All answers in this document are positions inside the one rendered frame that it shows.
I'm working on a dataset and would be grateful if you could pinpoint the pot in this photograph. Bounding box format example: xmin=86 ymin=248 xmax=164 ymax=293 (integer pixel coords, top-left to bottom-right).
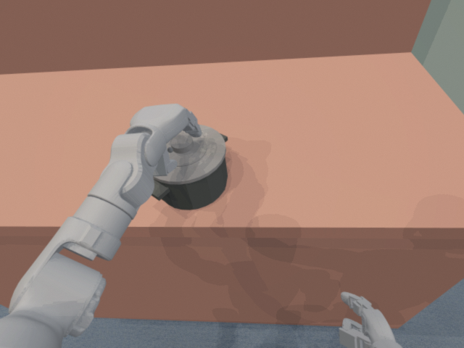
xmin=152 ymin=133 xmax=228 ymax=210

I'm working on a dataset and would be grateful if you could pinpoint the right robot hand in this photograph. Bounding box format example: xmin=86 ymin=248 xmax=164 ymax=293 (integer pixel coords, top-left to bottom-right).
xmin=339 ymin=292 xmax=396 ymax=348

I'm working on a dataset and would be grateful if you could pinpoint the left robot hand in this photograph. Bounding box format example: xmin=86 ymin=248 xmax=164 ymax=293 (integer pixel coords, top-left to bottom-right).
xmin=130 ymin=104 xmax=202 ymax=176

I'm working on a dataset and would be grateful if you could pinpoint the robot left upper arm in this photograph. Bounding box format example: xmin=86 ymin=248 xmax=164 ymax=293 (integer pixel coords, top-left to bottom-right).
xmin=0 ymin=252 xmax=107 ymax=348

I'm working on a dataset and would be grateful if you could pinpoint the table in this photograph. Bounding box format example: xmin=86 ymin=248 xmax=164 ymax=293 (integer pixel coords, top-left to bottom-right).
xmin=0 ymin=0 xmax=464 ymax=328

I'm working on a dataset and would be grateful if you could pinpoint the knob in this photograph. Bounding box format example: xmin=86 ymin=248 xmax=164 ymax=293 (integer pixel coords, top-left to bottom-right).
xmin=170 ymin=133 xmax=194 ymax=154

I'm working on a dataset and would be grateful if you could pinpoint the lid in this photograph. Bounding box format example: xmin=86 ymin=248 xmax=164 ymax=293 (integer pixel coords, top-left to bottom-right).
xmin=153 ymin=125 xmax=226 ymax=185

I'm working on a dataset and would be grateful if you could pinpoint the robot left forearm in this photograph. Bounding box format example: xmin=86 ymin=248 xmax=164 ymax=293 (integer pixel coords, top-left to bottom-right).
xmin=9 ymin=123 xmax=166 ymax=314

